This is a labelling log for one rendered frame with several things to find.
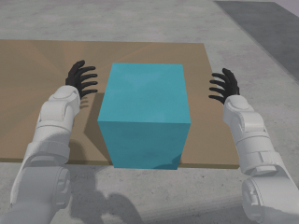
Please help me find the robot right forearm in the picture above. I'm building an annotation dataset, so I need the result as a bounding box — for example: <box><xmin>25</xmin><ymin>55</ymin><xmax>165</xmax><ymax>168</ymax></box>
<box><xmin>222</xmin><ymin>94</ymin><xmax>299</xmax><ymax>193</ymax></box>

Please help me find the robot left forearm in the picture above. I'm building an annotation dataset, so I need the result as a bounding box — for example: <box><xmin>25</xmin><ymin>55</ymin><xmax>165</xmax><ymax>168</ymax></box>
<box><xmin>9</xmin><ymin>85</ymin><xmax>80</xmax><ymax>208</ymax></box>

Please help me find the carton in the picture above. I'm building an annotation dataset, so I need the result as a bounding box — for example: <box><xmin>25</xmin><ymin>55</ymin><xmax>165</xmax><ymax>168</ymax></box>
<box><xmin>97</xmin><ymin>63</ymin><xmax>192</xmax><ymax>170</ymax></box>

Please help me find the robot right upper arm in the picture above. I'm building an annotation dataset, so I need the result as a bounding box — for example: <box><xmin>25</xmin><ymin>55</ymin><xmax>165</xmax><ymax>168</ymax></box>
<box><xmin>241</xmin><ymin>176</ymin><xmax>299</xmax><ymax>224</ymax></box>

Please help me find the right robot hand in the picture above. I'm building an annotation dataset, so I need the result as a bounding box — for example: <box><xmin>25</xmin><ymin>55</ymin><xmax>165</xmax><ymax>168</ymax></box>
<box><xmin>208</xmin><ymin>68</ymin><xmax>240</xmax><ymax>105</ymax></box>

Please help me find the table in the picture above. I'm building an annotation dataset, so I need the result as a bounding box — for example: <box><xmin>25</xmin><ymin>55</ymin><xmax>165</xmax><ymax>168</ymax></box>
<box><xmin>0</xmin><ymin>39</ymin><xmax>240</xmax><ymax>170</ymax></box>

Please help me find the robot left upper arm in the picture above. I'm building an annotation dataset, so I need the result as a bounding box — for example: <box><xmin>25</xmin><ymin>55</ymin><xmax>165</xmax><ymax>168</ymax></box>
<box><xmin>0</xmin><ymin>166</ymin><xmax>71</xmax><ymax>224</ymax></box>

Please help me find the left robot hand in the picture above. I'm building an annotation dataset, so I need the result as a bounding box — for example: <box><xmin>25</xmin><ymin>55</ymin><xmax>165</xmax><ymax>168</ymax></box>
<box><xmin>65</xmin><ymin>60</ymin><xmax>98</xmax><ymax>100</ymax></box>

